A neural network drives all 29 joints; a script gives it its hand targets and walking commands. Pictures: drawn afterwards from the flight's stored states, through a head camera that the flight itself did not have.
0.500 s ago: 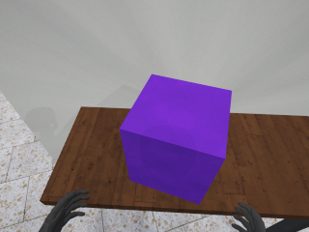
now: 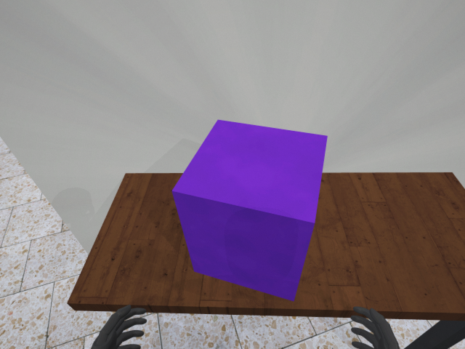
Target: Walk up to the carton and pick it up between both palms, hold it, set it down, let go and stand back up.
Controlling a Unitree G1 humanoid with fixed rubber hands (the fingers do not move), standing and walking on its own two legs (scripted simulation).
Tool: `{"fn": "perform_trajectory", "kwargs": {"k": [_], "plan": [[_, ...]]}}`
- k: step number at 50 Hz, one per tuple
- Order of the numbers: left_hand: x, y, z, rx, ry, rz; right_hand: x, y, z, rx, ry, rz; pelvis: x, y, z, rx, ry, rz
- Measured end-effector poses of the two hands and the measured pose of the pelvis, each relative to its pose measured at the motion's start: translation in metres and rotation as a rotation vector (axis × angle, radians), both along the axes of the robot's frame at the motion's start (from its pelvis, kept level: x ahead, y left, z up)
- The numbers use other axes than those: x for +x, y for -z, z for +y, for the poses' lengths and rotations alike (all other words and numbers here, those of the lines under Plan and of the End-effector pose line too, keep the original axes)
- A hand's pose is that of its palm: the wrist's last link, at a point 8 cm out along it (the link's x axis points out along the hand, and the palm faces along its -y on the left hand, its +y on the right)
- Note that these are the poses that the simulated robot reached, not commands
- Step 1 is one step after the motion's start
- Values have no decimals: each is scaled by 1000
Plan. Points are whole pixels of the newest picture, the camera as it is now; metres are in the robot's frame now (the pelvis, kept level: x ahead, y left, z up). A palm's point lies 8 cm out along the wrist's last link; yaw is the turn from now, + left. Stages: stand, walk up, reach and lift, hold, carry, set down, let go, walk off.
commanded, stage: set down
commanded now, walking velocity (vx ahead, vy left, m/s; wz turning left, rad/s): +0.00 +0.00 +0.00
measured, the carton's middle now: (255, 209) +0.39 +0.00 +0.04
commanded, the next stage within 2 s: let go in 0.56 s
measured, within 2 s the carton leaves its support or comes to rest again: neither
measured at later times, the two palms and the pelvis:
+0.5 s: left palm out of the picture +0.15 +0.22 -0.07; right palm out of the picture +0.15 -0.24 -0.07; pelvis -0.01 -0.03 +0.00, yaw +1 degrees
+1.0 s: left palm out of the picture +0.16 +0.22 -0.08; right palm out of the picture +0.16 -0.24 -0.08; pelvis +0.01 -0.01 +0.00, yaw +0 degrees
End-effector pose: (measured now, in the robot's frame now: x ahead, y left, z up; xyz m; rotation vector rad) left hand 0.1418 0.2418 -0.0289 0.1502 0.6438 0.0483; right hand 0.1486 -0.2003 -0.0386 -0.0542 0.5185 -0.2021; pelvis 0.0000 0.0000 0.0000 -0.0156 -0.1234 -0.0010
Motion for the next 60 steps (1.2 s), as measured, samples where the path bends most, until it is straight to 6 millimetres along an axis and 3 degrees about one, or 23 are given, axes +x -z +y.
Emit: {"fn": "perform_trajectory", "kwargs": {"k": [11,25,36,50,57,60], "plan": [[5,14,-16,25,-24,55,-1,14,-21,-26,-44,77,-13,1,-17,11,-2,5],[6,38,-26,49,-80,159,6,35,-38,-56,-117,160,-10,2,-27,16,-11,35],[18,43,-25,58,-70,158,12,43,-39,-65,-133,187,1,2,-19,10,-7,54],[23,50,-21,42,-67,151,13,40,-38,-89,-138,188,7,3,-6,3,2,52],[19,49,-15,52,-61,129,9,41,-34,-93,-128,199,3,4,-2,1,1,64],[5,54,-2,80,-72,136,-3,49,-40,-103,-104,274,1,6,1,3,-9,77]]}}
